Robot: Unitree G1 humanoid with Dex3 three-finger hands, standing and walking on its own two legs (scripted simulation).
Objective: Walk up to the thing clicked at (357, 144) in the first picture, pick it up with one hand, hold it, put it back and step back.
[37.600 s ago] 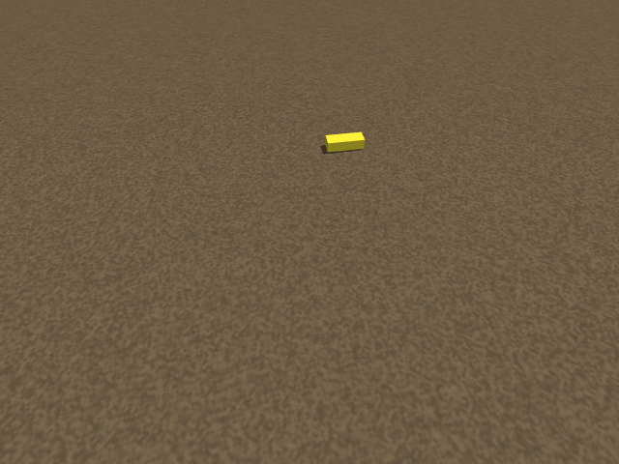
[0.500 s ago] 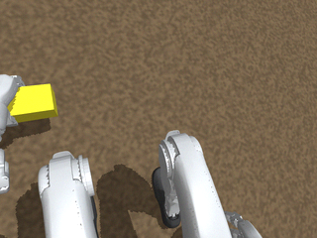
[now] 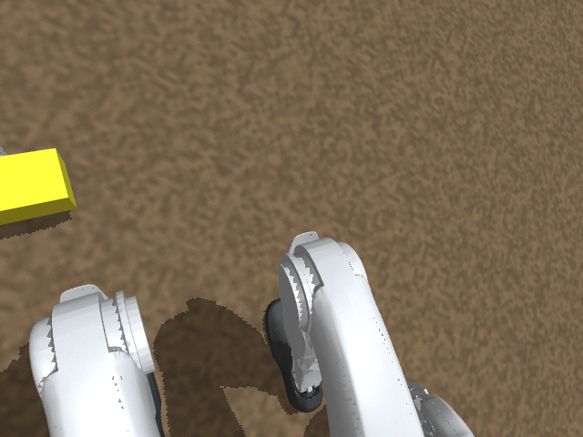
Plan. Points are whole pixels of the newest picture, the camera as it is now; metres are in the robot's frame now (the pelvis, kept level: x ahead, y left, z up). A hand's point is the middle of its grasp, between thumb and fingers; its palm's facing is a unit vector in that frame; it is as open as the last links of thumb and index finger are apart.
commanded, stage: rest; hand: left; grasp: from above
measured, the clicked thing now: out of the picture +0.45 +0.31 -0.25
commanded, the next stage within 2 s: open in 0.74 s
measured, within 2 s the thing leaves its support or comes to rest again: neither
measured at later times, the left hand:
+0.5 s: hand out of the picture +0.44 +0.31 -0.24, palm faces -0.48 -0.11 -0.87, open 10.1 cm
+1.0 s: hand out of the picture +0.44 +0.31 -0.25, palm faces -0.47 -0.12 -0.88, open 10.2 cm
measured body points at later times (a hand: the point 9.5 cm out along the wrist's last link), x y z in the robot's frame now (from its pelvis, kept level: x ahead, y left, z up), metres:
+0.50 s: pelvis +0.00 +0.00 -0.01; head +0.27 +0.11 +0.34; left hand +0.46 +0.31 -0.19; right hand +0.05 -0.26 -0.08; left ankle +0.06 +0.13 -0.27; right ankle +0.10 -0.13 -0.27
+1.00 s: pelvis -0.01 +0.01 -0.01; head +0.27 +0.12 +0.33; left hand +0.46 +0.31 -0.20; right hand +0.04 -0.26 -0.07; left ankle +0.06 +0.13 -0.27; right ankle +0.10 -0.13 -0.27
